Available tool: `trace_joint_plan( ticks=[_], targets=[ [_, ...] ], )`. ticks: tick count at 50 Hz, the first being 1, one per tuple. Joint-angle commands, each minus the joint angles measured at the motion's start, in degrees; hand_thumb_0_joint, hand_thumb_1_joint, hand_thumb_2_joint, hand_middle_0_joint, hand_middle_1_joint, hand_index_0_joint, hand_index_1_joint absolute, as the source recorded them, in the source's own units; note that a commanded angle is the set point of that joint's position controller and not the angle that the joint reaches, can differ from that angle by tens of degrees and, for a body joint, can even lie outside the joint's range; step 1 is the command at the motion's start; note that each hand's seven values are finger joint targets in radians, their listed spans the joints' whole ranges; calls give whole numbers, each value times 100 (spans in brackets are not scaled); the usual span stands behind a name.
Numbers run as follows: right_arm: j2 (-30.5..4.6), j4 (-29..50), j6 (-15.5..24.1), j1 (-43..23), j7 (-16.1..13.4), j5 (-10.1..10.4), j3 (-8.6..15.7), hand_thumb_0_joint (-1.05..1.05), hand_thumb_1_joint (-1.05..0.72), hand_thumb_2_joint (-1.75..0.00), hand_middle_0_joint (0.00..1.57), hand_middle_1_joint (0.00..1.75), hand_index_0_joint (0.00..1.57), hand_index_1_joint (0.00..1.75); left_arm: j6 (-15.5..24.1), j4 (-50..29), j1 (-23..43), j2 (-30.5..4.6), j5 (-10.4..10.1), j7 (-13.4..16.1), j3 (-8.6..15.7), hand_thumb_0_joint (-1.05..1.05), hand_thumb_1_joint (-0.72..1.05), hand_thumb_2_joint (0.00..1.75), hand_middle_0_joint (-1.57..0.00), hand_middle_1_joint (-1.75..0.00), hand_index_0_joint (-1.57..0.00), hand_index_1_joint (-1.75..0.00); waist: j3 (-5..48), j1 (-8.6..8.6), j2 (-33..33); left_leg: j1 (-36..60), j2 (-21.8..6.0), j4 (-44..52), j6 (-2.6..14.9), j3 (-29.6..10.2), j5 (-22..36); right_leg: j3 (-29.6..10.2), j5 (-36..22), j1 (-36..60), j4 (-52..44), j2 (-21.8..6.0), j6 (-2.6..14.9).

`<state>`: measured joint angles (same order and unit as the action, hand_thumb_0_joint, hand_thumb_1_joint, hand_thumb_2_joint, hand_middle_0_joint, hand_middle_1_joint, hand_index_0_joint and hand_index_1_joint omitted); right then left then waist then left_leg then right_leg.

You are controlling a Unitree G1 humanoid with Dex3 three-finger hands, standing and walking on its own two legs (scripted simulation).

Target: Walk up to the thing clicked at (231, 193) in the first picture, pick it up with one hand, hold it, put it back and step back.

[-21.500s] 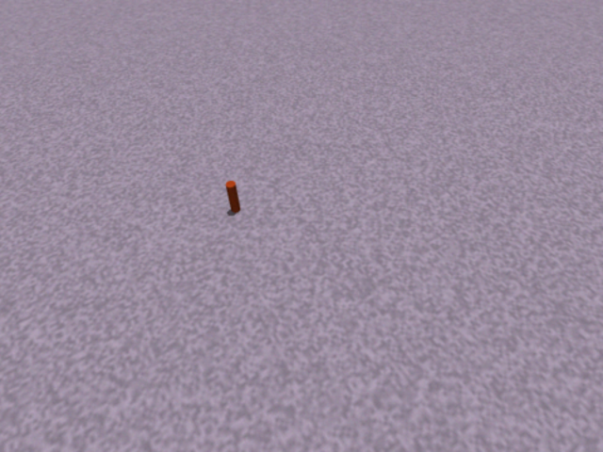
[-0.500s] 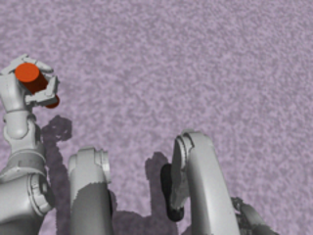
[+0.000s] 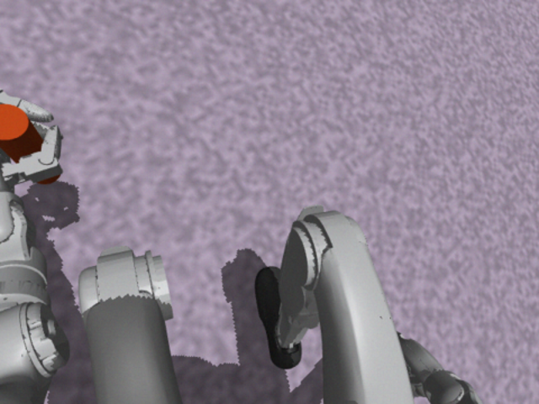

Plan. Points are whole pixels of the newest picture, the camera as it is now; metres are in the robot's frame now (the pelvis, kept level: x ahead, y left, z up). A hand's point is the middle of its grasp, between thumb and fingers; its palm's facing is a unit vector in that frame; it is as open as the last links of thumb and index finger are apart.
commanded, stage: crouch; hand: left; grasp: from the side
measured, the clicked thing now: (28, 150) +0.47 +0.25 -0.12
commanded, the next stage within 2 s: lower in 0.08 s
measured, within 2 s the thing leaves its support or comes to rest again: rests again in 1.36 s
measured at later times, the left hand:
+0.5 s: hand (53, 160) +0.47 +0.23 -0.15, palm faces +0.21 -0.98 -0.04, open 5.3 cm
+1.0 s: hand (64, 162) +0.48 +0.22 -0.19, palm faces +0.21 -0.98 -0.03, open 5.3 cm
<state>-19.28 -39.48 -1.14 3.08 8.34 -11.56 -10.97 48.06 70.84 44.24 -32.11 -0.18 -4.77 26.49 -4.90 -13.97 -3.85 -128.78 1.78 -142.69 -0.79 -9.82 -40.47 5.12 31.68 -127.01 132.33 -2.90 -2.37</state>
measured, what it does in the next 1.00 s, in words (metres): stands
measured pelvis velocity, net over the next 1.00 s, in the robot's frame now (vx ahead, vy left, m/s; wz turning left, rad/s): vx -0.01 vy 0.01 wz -0.10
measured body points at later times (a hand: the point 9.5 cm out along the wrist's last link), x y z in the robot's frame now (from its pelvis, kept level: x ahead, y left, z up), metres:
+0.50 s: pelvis +0.00 +0.00 -0.01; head +0.25 +0.12 +0.34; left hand +0.46 +0.28 -0.15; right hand +0.09 -0.27 -0.09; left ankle +0.08 +0.12 -0.28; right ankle +0.14 -0.13 -0.28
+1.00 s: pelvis -0.01 +0.01 -0.02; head +0.26 +0.15 +0.31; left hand +0.46 +0.27 -0.18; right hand +0.10 -0.26 -0.07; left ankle +0.08 +0.12 -0.28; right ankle +0.14 -0.13 -0.28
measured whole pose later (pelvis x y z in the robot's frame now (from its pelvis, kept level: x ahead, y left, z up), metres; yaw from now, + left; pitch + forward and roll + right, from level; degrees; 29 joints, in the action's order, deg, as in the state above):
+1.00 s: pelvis -0.01 +0.01 -0.02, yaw -6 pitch +17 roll -17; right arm -21.3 -33.9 -2.1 -6.7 9.0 -19.1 -26.5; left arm 60.6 86.4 45.9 -46.8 0.6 3.2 25.6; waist -16.7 -18.4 -12.4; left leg -127.2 1.8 -150.1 -0.3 -17.7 -41.7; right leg 11.4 30.0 -121.9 133.0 -0.7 -4.3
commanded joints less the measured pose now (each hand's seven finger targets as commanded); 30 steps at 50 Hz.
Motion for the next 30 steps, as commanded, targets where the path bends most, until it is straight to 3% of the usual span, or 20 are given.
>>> trace_joint_plan(
  ticks=[1,3,7,10,13,15,18,19,20,21,24,28,29,30],
  targets=[
    [-1665,143,-25,810,-44,-88,371,0,-90,-91,20,30,20,30,603,-1221,1908,-1195,-100,76,78,0,64,131,-132,-139,-132,-139,3888,-255,1985,2234,-111,1847,48,309,680,518,-559,2358,-884,259,361],
    [-1668,156,-35,829,-33,-103,323,0,-91,-91,20,30,20,30,612,-1033,1734,-1215,-102,131,159,0,65,132,-133,-140,-133,-140,3906,-277,1884,2175,-107,1771,65,302,749,517,-632,2500,-879,268,339],
    [-1728,185,-51,694,-20,-147,249,0,-90,-91,20,30,20,30,700,-1079,1776,-1166,-85,178,15,0,64,132,-134,-140,-134,-141,3726,-375,2035,2345,-146,1818,24,168,711,600,-617,2240,-801,269,363],
    [-1737,163,-65,691,-23,-192,197,0,-91,-91,20,30,20,30,738,-1114,1713,-1368,-83,226,136,0,57,131,-137,-144,-137,-144,3814,-341,1985,2216,-132,1653,56,250,843,560,-746,2535,-834,302,341],
    [-1766,203,-72,594,4,-210,76,0,-91,-91,20,30,20,30,757,-510,1390,-1216,-118,314,116,0,56,131,-135,-144,-135,-144,3429,-434,1740,2003,-145,1585,67,186,822,616,-727,2466,-810,319,330],
    [-1808,249,-89,542,18,-263,-21,0,-91,-91,20,30,20,30,873,-457,1610,-1138,-128,356,-37,0,58,131,-136,-144,-136,-144,3321,-627,1686,1997,-149,1563,66,103,771,692,-706,2446,-807,328,315],
    [-1857,288,-94,373,13,-309,-108,0,-90,-90,20,30,20,30,1030,-393,1668,-1626,-46,397,148,0,57,131,-134,-143,-135,-143,3202,-560,1812,1985,-177,1542,75,82,567,713,-513,2413,-802,352,315],
    [-1882,335,-94,336,23,-341,-159,0,-91,-90,20,30,20,30,1086,-300,1662,-1576,-55,399,142,0,58,131,-136,-144,-136,-144,3177,-638,1800,2030,-186,1546,67,19,559,752,-525,2415,-766,341,304],
    [-1890,336,-74,228,23,-350,-169,0,-90,-90,20,30,20,30,1144,-361,1709,-1664,-74,397,162,0,55,130,-136,-143,-136,-143,3139,-597,1823,1970,-186,1513,77,44,381,748,-393,2360,-787,367,311],
    [-1928,358,-63,225,18,-376,-224,0,-91,-90,20,30,20,30,1186,-285,1769,-1556,-106,371,68,0,58,131,-136,-144,-136,-144,3114,-715,1865,2105,-198,1506,59,-8,451,782,-492,2356,-763,350,299],
    [-1983,333,-42,173,5,-447,-321,0,-91,-91,20,30,20,30,1317,-318,1824,-1802,-120,396,152,0,59,130,-135,-142,-136,-142,3218,-720,2070,2298,-214,1433,20,-36,628,826,-643,2444,-711,371,300],
    [-2052,371,-61,40,6,-534,-487,0,-91,-91,20,30,20,30,1412,53,1674,-1810,-53,479,87,0,59,131,-134,-142,-135,-142,2979,-806,2265,2538,-252,1486,-70,-204,860,953,-832,2356,-591,353,306],
    [-2056,360,-70,0,2,-556,-507,0,-91,-91,20,30,20,30,1444,35,1783,-1935,-31,509,75,0,56,130,-133,-141,-133,-141,2931,-814,2204,2377,-245,1416,-30,-155,745,943,-748,2408,-639,387,300],
    [-2060,392,-79,27,4,-573,-552,0,-91,-91,20,30,20,30,1468,133,1734,-1833,-56,532,68,0,60,132,-133,-142,-133,-142,2933,-891,2162,2374,-246,1383,-27,-183,870,947,-875,2531,-635,372,280]
  ],
)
